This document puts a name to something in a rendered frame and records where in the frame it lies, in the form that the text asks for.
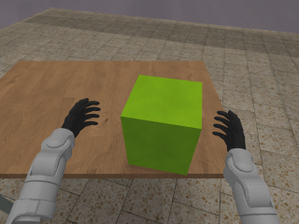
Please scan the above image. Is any table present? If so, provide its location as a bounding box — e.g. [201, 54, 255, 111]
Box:
[0, 61, 228, 214]

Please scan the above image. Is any right robot forearm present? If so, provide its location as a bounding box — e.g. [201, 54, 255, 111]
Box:
[223, 148, 280, 224]

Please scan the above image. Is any carton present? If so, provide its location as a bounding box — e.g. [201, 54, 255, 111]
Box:
[121, 75, 203, 175]

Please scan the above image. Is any left robot hand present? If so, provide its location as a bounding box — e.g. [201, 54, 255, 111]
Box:
[61, 98, 101, 138]

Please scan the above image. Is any left robot forearm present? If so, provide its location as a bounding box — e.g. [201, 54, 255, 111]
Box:
[6, 128, 76, 224]

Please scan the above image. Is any right robot hand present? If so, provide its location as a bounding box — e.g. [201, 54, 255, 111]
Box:
[213, 110, 246, 152]

